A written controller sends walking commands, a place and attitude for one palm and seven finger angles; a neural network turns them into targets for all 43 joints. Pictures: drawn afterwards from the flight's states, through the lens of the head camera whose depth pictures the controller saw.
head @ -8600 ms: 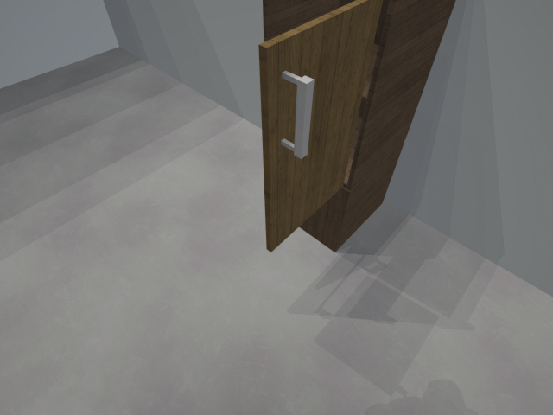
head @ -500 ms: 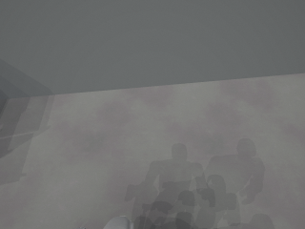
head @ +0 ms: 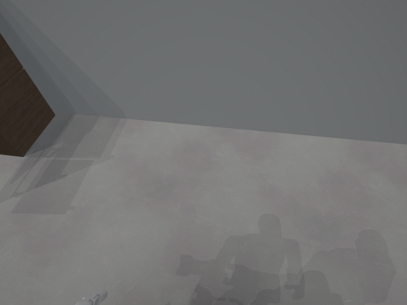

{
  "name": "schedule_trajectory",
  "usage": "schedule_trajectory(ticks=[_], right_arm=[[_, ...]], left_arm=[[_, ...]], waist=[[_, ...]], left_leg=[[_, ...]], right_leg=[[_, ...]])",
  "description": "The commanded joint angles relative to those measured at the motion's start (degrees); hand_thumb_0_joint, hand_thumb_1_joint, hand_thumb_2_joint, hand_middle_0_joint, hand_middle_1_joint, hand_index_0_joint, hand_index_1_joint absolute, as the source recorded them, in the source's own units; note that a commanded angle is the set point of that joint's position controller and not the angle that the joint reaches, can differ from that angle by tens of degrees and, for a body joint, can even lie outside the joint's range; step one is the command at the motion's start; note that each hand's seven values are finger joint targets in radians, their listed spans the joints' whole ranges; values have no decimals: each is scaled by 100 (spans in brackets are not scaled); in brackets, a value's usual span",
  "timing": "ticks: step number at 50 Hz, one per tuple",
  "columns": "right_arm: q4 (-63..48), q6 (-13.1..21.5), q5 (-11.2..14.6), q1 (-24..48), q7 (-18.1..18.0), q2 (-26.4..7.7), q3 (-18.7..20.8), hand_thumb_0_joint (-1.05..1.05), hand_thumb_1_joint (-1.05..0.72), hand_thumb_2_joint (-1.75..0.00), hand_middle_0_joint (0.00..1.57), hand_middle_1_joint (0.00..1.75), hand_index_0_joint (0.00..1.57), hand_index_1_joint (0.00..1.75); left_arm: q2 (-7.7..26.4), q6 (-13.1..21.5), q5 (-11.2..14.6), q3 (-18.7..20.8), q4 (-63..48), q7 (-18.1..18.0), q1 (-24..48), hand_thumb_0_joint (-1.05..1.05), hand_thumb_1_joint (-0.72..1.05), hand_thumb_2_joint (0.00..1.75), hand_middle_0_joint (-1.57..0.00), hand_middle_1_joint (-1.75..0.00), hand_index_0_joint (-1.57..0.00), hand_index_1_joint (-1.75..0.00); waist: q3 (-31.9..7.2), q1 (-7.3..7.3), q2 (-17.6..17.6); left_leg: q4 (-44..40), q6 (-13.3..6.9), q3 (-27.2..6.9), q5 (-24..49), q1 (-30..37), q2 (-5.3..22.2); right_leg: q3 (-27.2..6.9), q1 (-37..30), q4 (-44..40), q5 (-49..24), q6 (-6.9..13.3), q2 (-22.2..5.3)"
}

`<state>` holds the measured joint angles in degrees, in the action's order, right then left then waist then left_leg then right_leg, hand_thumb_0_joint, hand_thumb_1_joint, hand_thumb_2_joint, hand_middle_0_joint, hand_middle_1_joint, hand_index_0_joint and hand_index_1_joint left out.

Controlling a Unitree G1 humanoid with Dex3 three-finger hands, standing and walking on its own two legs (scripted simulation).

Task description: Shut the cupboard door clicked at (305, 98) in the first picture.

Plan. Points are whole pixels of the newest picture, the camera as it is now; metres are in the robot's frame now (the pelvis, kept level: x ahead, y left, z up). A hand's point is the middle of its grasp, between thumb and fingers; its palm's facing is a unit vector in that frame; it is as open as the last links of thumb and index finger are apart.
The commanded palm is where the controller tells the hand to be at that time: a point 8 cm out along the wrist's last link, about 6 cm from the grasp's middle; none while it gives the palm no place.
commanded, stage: walk to a spot facing it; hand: left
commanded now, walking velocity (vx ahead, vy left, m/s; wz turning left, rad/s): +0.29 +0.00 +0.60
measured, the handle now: out of the picture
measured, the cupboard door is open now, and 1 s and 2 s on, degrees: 91 91 91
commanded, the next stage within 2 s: turn to face it in 1.88 s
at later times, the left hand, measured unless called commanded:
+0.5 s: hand out of the picture +0.00 +0.20 -0.18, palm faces +0.41 -0.90 -0.18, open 7.4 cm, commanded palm none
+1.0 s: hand (102, 192) +0.42 +0.32 -0.15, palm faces +0.33 -0.92 -0.19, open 7.4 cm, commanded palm none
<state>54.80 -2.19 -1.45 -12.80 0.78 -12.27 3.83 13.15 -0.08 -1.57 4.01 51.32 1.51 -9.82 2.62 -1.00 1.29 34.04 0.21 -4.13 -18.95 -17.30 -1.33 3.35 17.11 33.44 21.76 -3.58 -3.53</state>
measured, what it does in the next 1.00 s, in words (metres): walks ahead, turning left: left foot, then right foot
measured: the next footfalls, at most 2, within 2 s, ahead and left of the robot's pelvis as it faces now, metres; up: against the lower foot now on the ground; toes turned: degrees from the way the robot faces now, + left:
left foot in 0.46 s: +0.21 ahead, +0.18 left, +0.00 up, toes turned +28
right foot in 0.98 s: +0.49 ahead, +0.04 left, +0.00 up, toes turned +15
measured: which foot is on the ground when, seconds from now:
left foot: down 0.00-0.00, up 0.02-0.44, down 0.46-0.98, up 1.00-1.00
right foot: down 0.00-0.46, up 0.48-0.96, down 0.98-1.00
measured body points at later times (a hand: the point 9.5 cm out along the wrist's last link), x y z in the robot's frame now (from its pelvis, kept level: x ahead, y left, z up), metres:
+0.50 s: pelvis +0.14 +0.06 -0.02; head +0.19 +0.09 +0.43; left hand -0.02 +0.25 -0.16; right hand +0.37 -0.11 -0.14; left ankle +0.18 +0.16 -0.73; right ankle +0.03 -0.12 -0.68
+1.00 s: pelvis +0.36 +0.11 +0.00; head +0.40 +0.11 +0.44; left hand +0.40 +0.37 -0.13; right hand +0.34 -0.13 -0.16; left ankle +0.18 +0.16 -0.71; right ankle +0.46 +0.03 -0.73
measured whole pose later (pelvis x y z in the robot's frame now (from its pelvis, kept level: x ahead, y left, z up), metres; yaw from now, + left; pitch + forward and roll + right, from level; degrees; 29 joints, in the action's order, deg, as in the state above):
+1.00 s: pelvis +0.36 +0.11 +0.00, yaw +23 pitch +1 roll +1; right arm 65.3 2.4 -1.2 -25.6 -0.3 -8.6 2.2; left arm 9.4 3.2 -1.8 2.8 54.1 1.9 -4.3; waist 3.8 -3.6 0.6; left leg 34.2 -1.0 3.7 -26.6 -4.2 0.4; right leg 6.8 23.3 35.2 12.4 0.6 -4.5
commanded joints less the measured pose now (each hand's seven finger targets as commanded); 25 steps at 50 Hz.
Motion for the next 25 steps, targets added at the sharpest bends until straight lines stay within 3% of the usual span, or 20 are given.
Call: schedule_trajectory(ticks=[1, 2, 3, 4, 5, 6, 10, 15, 17, 19, 20, 21, 22, 23, 24, 25], right_arm=[[-899, 226, -4, 1227, 38, -796, 207, 0, -90, -90, 20, 30, 20, 30], [-780, 218, -24, 1006, 80, -784, 227, 0, -90, -90, 20, 30, 20, 30], [-614, 184, -49, 891, 117, -702, 227, 0, -90, -90, 20, 30, 20, 30], [-491, 139, -51, 750, 161, -618, 214, 0, -90, -90, 20, 30, 20, 30], [-417, 118, -36, 633, 199, -517, 191, 0, -90, -90, 20, 30, 20, 30], [-398, 105, -21, 651, 222, -436, 167, 0, -90, -90, 20, 30, 20, 30], [-436, 113, 7, 1044, 282, -211, 89, 0, -90, -90, 20, 30, 20, 30], [-590, 186, 6, 1580, 325, -102, -29, 0, -90, -90, 20, 30, 20, 30], [-613, 221, -5, 1578, 315, -129, -48, 0, -90, -90, 20, 30, 20, 30], [-513, 288, -8, 1142, 258, -215, -31, 0, -90, -90, 20, 30, 20, 30], [-391, 324, -25, 627, 215, -321, 18, 0, -90, -90, 20, 30, 20, 30], [-182, 344, -55, -185, 164, -581, 94, 0, -90, -90, 20, 30, 20, 30], [4, 376, -97, -1046, 76, -1230, 262, 0, -90, -90, 20, 30, 20, 30], [114, 430, -63, -1572, -25, -1836, 412, 0, -90, -90, 20, 30, 20, 30], [206, 384, 56, -1548, -99, -1869, 424, 0, -90, -90, 20, 30, 20, 30], [85, 400, 50, -1205, -117, -1664, 358, 0, -90, -90, 20, 30, 20, 30]], left_arm=[[1262, 174, 12, 289, -27, -231, -1308, 0, 90, 90, -20, -30, -20, -30], [945, 251, 10, 234, -102, -238, -776, 0, 90, 90, -20, -30, -20, -30], [804, 299, 20, 173, -107, -233, -557, 0, 90, 90, -20, -30, -20, -30], [643, 339, 35, 113, -102, -221, -409, 0, 90, 90, -20, -30, -20, -30], [514, 384, 35, 99, -60, -226, -450, 0, 90, 90, -20, -30, -20, -30], [489, 424, 28, 75, -16, -222, -556, 0, 90, 90, -20, -30, -20, -30], [497, 498, 5, 60, 352, -230, -1199, 0, 90, 90, -20, -30, -20, -30], [585, 492, -32, 73, 604, -222, -1520, 0, 90, 90, -20, -30, -20, -30], [632, 474, -35, 72, 642, -214, -1543, 0, 90, 90, -20, -30, -20, -30], [759, 475, -28, 100, 632, -202, -1426, 0, 90, 90, -20, -30, -20, -30], [814, 472, -14, 100, 658, -195, -1318, 0, 90, 90, -20, -30, -20, -30], [854, 463, 29, 95, 604, -167, -1187, 0, 90, 90, -20, -30, -20, -30], [619, 456, 68, 83, 422, -77, -1172, 0, 90, 90, -20, -30, -20, -30], [292, 443, 111, -9, 95, -7, -920, 0, 90, 90, -20, -30, -20, -30], [439, 390, 106, 13, -74, -78, -390, 0, 90, 90, -20, -30, -20, -30], [445, 400, 115, 55, -154, -104, -103, 0, 90, 90, -20, -30, -20, -30]], waist=[[113, 795, -1627], [266, 429, -1269], [323, 279, -1209], [336, 134, -1094], [199, 103, -1187], [226, 94, -1065], [120, 306, -972], [273, 449, -1009], [314, 399, -1086], [68, 165, -1171], [-213, -117, -1130], [-675, -558, -835], [-1423, -962, 218], [-1899, -1068, 1443], [-1852, -1004, 725], [-1251, -786, -78]], left_leg=[[3117, 11, 13, -1375, -2978, 225], [3396, 14, -105, -710, -2895, 471], [3627, 101, 42, -327, -2643, 540], [3728, 160, 128, 51, -2480, 611], [3632, 192, 234, 244, -2361, 658], [3501, 231, 356, 413, -2373, 640], [2582, 231, 726, 548, -2533, 578], [1110, 80, 1117, 475, -2129, 557], [769, -53, 1292, 337, -1783, 424], [460, -245, 1564, 22, -1008, 127], [168, -346, 1666, 47, -124, -74], [-302, -442, 1635, 435, 1193, -166], [-480, -840, 197, 444, 2816, 846], [-1082, -1463, -2386, 1487, 3840, 2395], [-1405, -1563, -2429, 2103, 3769, 2635], [-1546, -1430, -1987, 1701, 2741, 2560]], right_leg=[[-3004, -1734, -2661, 2052, 1031, -2664], [-2406, -1416, -2627, 1629, 922, -2357], [-1963, -1124, -2513, 1072, 787, -2098], [-1162, -1004, -2398, 347, 664, -1877], [-635, -1121, -2333, -318, 618, -1753], [-230, -1215, -2284, -888, 579, -1645], [500, -2084, -2048, -2523, 591, -1581], [921, -2231, -1791, -3138, 636, -1783], [1065, -2201, -1623, -3615, 638, -1872], [1274, -2157, -990, -4828, 646, -1906], [1417, -1842, -293, -5239, 561, -1839], [1587, -1226, 869, -4860, 420, -1690], [1563, 168, 2556, -2846, 175, -1207], [937, 2012, 4204, 919, -42, -325], [14, 2427, 4842, 809, 126, -377], [-67, 2326, 5007, 419, 161, -581]])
